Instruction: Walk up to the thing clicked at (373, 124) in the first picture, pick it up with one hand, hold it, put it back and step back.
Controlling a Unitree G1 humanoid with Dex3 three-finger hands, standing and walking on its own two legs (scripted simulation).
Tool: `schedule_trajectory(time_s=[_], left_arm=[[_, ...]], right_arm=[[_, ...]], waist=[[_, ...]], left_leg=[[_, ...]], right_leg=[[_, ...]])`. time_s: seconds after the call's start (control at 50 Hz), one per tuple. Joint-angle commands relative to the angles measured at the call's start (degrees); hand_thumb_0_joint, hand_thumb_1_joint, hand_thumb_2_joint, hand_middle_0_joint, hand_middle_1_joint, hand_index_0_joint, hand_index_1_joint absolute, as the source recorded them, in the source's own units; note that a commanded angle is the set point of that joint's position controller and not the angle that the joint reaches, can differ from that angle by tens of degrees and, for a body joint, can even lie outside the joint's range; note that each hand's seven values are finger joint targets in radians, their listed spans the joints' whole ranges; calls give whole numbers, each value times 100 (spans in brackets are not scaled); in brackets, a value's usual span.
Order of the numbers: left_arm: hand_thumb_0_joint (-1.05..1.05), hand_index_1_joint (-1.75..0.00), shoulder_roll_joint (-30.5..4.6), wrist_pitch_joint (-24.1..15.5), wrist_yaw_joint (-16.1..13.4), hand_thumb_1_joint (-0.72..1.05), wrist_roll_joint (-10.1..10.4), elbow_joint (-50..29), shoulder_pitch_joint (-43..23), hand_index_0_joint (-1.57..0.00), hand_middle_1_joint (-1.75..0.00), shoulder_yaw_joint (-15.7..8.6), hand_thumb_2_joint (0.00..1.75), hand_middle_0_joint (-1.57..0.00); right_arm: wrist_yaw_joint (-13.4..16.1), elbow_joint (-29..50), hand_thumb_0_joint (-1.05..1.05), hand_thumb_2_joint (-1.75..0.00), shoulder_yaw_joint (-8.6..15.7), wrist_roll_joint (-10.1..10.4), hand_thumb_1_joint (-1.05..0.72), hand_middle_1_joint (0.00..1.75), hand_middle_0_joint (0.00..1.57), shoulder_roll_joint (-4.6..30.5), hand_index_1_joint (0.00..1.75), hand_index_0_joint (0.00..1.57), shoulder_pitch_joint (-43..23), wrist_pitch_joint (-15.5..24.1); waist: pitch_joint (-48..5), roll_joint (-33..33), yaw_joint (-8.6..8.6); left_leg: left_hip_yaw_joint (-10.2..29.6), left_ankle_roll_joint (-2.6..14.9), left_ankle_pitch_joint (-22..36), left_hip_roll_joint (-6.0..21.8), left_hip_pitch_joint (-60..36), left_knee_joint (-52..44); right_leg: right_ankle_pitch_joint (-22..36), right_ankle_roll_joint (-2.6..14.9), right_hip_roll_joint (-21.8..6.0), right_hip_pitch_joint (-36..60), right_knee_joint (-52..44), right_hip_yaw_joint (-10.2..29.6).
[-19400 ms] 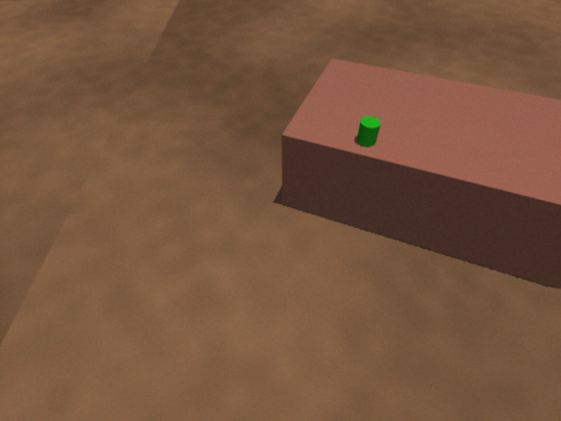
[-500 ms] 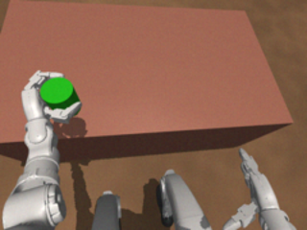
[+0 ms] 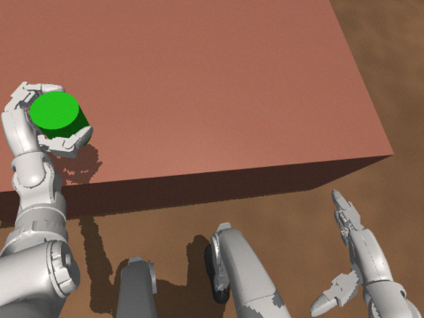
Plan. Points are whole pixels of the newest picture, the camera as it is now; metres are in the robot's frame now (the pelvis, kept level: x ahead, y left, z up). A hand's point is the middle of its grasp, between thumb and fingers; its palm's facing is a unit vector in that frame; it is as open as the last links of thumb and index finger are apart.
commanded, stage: lower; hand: left
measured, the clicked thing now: (64, 122) +0.49 +0.18 -0.04
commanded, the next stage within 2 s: loosen in 1.24 s
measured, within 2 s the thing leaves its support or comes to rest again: rests again in 1.26 s
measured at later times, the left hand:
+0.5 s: hand (68, 134) +0.50 +0.19 -0.09, palm faces +0.20 -0.98 -0.02, open 10.4 cm
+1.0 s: hand (74, 139) +0.50 +0.19 -0.13, palm faces +0.20 -0.98 -0.04, open 10.4 cm
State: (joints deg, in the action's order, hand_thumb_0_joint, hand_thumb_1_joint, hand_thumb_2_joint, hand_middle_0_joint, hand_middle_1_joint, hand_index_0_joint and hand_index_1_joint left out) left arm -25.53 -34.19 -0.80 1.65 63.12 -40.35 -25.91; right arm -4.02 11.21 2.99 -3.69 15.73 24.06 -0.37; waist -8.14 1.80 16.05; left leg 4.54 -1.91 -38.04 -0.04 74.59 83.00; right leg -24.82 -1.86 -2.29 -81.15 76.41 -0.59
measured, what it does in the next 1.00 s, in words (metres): lowers itself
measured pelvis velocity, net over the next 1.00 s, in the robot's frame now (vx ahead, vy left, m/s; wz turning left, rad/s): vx -0.03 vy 0.00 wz -0.01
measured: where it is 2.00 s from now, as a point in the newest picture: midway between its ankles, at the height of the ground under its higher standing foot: (184, 307)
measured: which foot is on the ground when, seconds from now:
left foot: down 0.00-1.00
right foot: down 0.00-1.00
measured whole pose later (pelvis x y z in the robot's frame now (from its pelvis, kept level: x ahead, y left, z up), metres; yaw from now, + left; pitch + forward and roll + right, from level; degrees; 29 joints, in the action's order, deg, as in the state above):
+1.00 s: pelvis -0.03 +0.00 -0.06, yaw -1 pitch +35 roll -4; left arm -34.8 -36.5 -2.0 -2.3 68.7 -44.8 -29.4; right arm -5.5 22.9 4.7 -3.4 18.9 25.2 1.1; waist -8.4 3.6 23.5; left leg 6.1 -2.1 -39.8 -0.6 90.6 95.7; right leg -24.9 -2.1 -2.3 -96.3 86.6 -1.3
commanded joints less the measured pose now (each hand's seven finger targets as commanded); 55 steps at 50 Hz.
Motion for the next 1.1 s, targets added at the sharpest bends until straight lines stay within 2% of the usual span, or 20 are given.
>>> schedule_trajectory(time_s=[0.0,0.06,0.12,0.14,0.26,0.32,0.42,0.52,0.58,0.6,0.62,0.72,0.84,0.86,0.9,0.92,0.96,1.0,1.02,1.08], left_arm=[[0,-146,-1540,-586,-22,5,55,-1263,-2193,-131,-146,-272,131,-129],[0,-147,-1400,-573,-32,9,75,-1059,-2185,-132,-146,-232,130,-130],[0,-148,-1389,-555,-28,8,-105,-590,-1868,-132,-147,-151,130,-130],[0,-148,-1347,-581,-2,10,-121,-562,-1915,-133,-148,-102,131,-131],[0,-150,-1749,-806,16,13,-24,-853,-2275,-134,-150,-303,133,-132],[0,-150,-1762,-883,-28,12,-63,-1009,-2422,-134,-150,-258,133,-132],[0,-149,-1915,-914,-44,12,-148,-922,-2435,-133,-149,-299,132,-132],[0,-150,-1889,-807,-91,11,-282,-824,-2363,-134,-149,-254,132,-132],[0,-151,-1868,-756,-125,15,-228,-792,-2396,-135,-151,-271,134,-133],[0,-151,-1861,-751,-121,15,-232,-810,-2489,-136,-151,-241,134,-134],[0,-152,-1860,-738,-134,16,-245,-667,-2467,-136,-152,-243,134,-134],[0,-154,-2024,-741,-213,16,-267,-617,-2537,-138,-154,-328,136,-136],[0,-151,-2158,-770,-150,16,-317,-617,-2469,-135,-152,-322,135,-133],[0,-151,-2274,-765,-169,16,-315,-637,-2418,-135,-151,-459,134,-133],[0,-150,-2129,-754,-142,13,-306,-642,-2457,-133,-150,-364,133,-131],[0,-149,-2358,-747,-142,11,-305,-709,-2384,-133,-149,-500,132,-130],[0,-146,-2078,-748,-116,13,-307,-766,-2528,-131,-146,-303,130,-129],[0,-146,-2293,-727,-161,15,-341,-841,-2473,-131,-146,-445,129,-129],[0,-145,-2128,-731,-150,13,-362,-887,-2590,-130,-145,-279,129,-128],[0,-144,-2127,-717,-160,13,-401,-849,-2499,-129,-144,-292,128,-127]], right_arm=[[156,1040,0,-6,815,29,52,5,5,1022,5,5,521,279],[129,1108,0,-6,730,33,52,5,5,944,5,5,552,280],[95,1085,0,-6,695,13,52,5,5,926,5,5,475,291],[83,1106,0,-6,673,8,52,5,5,920,5,5,547,297],[76,1376,0,-6,771,21,52,5,5,1063,5,5,425,374],[66,1484,0,-6,847,7,52,5,5,1099,5,5,449,401],[30,1413,0,-6,833,-11,51,5,5,1149,5,5,568,376],[-7,1433,0,-6,919,-37,51,5,5,1191,5,5,581,326],[8,1544,0,-6,1002,-11,52,5,5,1285,5,5,427,344],[8,1701,0,-6,989,-5,52,5,5,1274,5,5,398,356],[9,1636,0,-6,897,-8,53,5,5,1217,5,5,376,364],[59,1787,0,-6,988,9,53,5,5,1266,5,5,341,377],[55,2028,0,-6,1021,50,53,5,5,1294,5,5,474,404],[43,2062,0,-6,1074,47,53,5,5,1334,5,5,631,400],[21,2063,0,-6,1017,60,53,5,5,1305,5,5,607,393],[19,1955,0,-6,1035,59,53,5,5,1319,5,5,744,381],[-1,2037,0,-6,1060,58,52,5,5,1297,5,5,678,413],[5,2024,0,-6,1123,47,52,5,5,1364,5,5,646,428],[-7,2137,0,-6,1072,49,52,5,5,1324,5,5,565,447],[-16,2040,0,-6,1078,39,52,5,5,1292,5,5,641,442]], waist=[[-3626,-1277,-2],[-3352,-1298,67],[-3064,-1228,76],[-3122,-1261,163],[-3636,-1458,160],[-3939,-1721,272],[-3773,-2055,311],[-3653,-2303,346],[-3596,-2313,375],[-3673,-2194,463],[-3565,-2097,434],[-3470,-1757,503],[-3635,-1827,582],[-3745,-1877,598],[-3696,-2033,554],[-3786,-2198,521],[-3755,-2228,617],[-3689,-2325,555],[-3662,-2348,581],[-3688,-2324,601]], left_leg=[[-281,105,2337,-160,-1090,-1045],[-274,116,2040,-175,-959,-1035],[-274,129,1859,-170,-724,-973],[-274,138,1988,-165,-711,-894],[-233,130,2105,-190,-647,-685],[-219,113,2322,-173,-869,-552],[-129,37,2610,-137,-1037,-431],[-109,-12,2363,-114,-1007,-423],[-73,-20,2189,-90,-973,-411],[-89,15,2143,-103,-837,-346],[-96,31,1952,-119,-630,-358],[-166,140,1319,-166,-99,-279],[-190,135,1420,-198,-57,-167],[-211,132,1491,-198,-63,-118],[-179,82,1756,-192,-235,-145],[-186,75,1952,-188,-344,-90],[-171,69,1964,-181,-397,-58],[-177,59,1903,-183,-412,-61],[-164,50,1839,-176,-484,-63],[-205,73,1821,-180,-338,-6]], right_leg=[[1796,325,157,3178,-449,-23],[1499,302,144,2975,-517,12],[1266,314,164,2667,-476,-7],[1378,321,181,2585,-418,-40],[1539,325,163,2692,-173,-1],[1712,337,170,2593,-40,-11],[1735,385,218,1983,171,-168],[1372,416,235,1581,264,-233],[1164,423,249,1382,296,-281],[1211,402,245,1502,291,-264],[1102,391,235,1548,296,-251],[687,314,200,1699,201,-113],[836,306,186,1734,288,-99],[940,310,175,1815,311,-71],[1112,351,201,1622,417,-174],[1250,360,206,1614,466,-177],[1247,371,217,1433,490,-203],[1178,370,205,1396,502,-189],[1100,377,209,1283,493,-191],[1131,365,204,1381,499,-151]])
